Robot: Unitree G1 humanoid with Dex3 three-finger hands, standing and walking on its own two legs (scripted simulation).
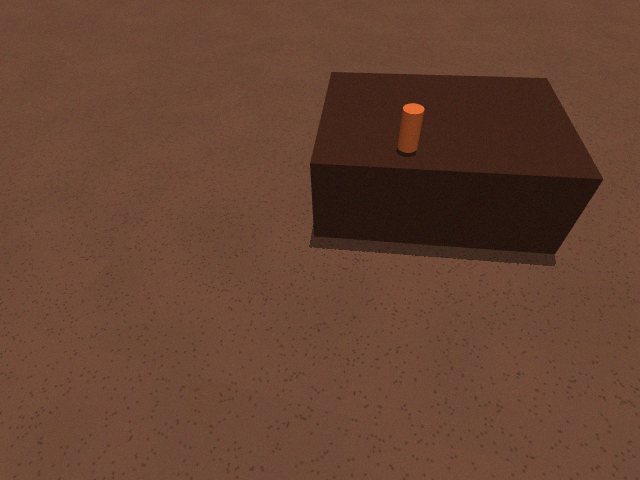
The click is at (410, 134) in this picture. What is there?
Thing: squat round
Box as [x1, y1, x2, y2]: [398, 103, 424, 152]
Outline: 419,104 410,103 403,106 398,139 398,148 405,152 414,151 417,147 424,109
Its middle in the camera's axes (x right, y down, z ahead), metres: +0.33 -0.41 +1.41
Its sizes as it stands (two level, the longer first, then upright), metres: 0.074 0.074 0.157
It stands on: a support 0.39 m high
